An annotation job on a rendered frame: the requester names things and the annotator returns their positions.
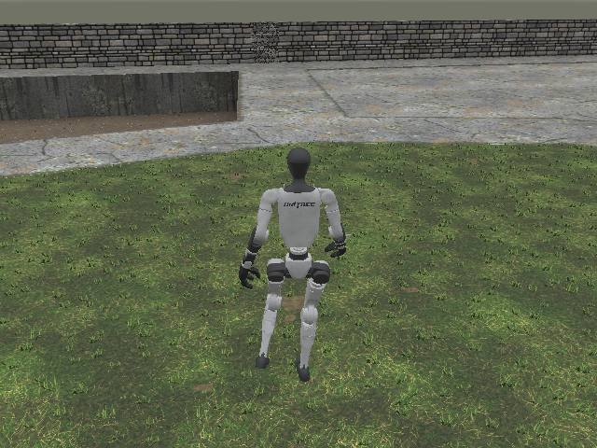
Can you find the left robot thigh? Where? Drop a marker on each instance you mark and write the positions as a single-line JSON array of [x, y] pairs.
[[276, 277]]

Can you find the robot torso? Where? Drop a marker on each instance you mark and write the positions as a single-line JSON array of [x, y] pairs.
[[298, 224]]

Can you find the robot left forearm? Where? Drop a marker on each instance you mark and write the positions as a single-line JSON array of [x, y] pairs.
[[251, 251]]

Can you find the right robot hand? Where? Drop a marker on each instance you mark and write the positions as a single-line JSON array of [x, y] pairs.
[[335, 254]]

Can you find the left robot hand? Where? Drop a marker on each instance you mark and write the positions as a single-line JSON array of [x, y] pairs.
[[243, 274]]

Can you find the robot right upper arm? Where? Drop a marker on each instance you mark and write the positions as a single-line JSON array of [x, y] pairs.
[[328, 197]]

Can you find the robot left upper arm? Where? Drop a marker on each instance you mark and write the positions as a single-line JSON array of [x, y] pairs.
[[268, 198]]

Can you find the robot right forearm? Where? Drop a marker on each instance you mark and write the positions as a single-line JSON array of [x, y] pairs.
[[340, 242]]

